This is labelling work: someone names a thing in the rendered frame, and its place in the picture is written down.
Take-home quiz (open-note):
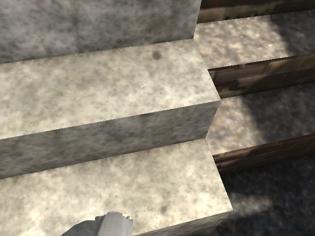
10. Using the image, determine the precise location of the left robot thigh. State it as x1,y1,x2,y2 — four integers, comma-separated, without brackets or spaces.
94,212,134,236

